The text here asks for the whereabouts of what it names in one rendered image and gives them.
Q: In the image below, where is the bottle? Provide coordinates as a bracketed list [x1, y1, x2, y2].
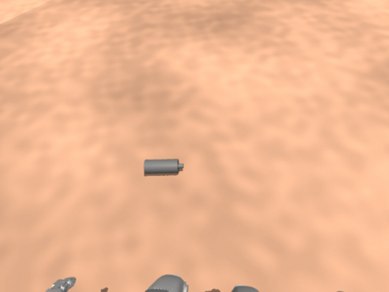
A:
[144, 159, 184, 174]

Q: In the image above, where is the left robot hand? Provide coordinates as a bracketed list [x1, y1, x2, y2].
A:
[46, 277, 76, 292]

